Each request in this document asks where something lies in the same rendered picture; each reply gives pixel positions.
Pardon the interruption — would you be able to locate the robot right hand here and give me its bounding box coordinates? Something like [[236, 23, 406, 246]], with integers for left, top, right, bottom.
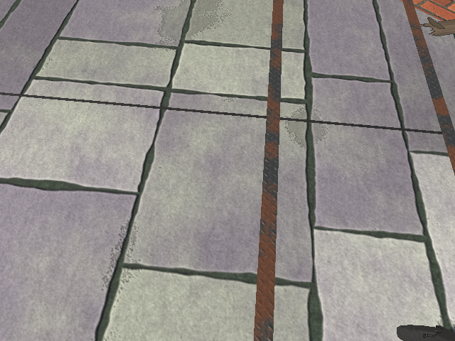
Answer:
[[397, 325, 455, 341]]

